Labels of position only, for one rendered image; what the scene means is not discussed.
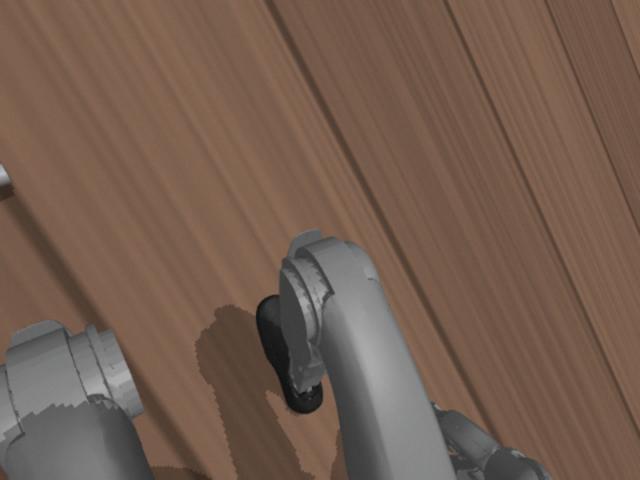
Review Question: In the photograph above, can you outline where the right robot foot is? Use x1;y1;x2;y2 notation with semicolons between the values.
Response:
256;295;323;414

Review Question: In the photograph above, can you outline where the right robot hand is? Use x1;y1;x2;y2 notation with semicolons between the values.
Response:
430;401;503;480

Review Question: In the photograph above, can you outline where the bottle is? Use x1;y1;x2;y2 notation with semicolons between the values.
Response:
0;164;12;187

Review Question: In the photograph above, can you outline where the right robot arm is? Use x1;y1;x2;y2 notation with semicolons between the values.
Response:
484;447;554;480

